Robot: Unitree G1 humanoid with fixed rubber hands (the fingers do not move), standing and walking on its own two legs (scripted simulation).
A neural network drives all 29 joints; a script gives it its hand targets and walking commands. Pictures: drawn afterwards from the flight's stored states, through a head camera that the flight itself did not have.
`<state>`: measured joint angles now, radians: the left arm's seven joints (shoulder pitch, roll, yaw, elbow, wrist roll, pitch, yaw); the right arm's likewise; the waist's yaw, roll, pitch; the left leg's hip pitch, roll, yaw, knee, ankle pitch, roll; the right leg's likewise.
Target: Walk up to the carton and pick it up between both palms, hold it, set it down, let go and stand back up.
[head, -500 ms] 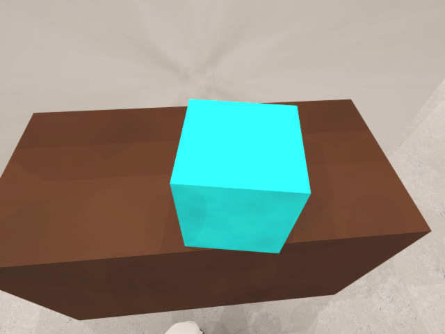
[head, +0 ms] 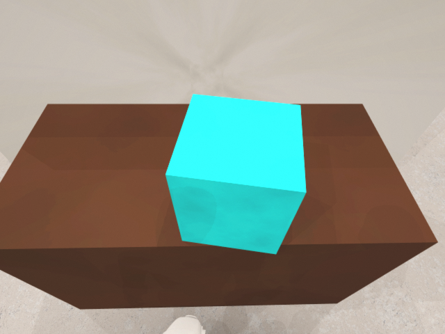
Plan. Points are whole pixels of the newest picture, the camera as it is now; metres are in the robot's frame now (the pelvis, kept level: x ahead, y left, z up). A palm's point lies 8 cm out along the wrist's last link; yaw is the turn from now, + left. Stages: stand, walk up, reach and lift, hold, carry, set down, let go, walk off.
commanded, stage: walk up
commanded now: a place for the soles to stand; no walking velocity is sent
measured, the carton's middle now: (236, 178) +0.40 +0.00 +0.02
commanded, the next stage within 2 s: none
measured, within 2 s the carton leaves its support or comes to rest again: neither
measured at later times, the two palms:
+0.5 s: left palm out of the picture -0.01 +0.25 -0.13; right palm out of the picture +0.07 -0.27 -0.13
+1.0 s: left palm out of the picture -0.07 +0.22 -0.13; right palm out of the picture +0.06 -0.23 -0.12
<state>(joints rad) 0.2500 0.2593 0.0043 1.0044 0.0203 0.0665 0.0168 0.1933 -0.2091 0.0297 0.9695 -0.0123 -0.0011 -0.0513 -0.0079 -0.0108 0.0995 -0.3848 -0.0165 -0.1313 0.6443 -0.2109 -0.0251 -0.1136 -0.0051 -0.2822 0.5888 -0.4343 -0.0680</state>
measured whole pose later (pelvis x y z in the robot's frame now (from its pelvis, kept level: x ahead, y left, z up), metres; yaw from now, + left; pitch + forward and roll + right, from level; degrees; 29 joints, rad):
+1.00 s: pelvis -0.02 -0.01 +0.02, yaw +3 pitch -3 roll +0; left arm 0.39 0.20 -0.03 1.03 0.01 0.01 0.02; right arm 0.16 -0.18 0.07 1.05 0.00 0.00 -0.03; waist 0.02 -0.02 0.06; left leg -0.24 0.01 -0.01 0.50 -0.21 0.00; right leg -0.06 0.02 -0.26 0.42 -0.32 -0.08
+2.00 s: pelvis -0.02 +0.04 +0.02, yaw -3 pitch -3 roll +0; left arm 0.39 0.18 -0.06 1.11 0.01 -0.02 0.03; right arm 0.22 -0.19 0.07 1.12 -0.01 -0.02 -0.02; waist -0.01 -0.01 0.05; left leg -0.19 -0.02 0.11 0.42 -0.19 0.06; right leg -0.08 -0.02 -0.14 0.42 -0.29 -0.03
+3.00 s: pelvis -0.07 -0.02 -0.01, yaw -4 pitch +1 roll +2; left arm 0.14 0.34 0.06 0.29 -0.06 0.55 -0.05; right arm 0.19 -0.02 0.03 0.44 0.06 0.19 -0.07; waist 0.01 -0.12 0.11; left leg -0.48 0.07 0.09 0.69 -0.23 -0.03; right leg -0.41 0.04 -0.14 0.76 -0.39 -0.12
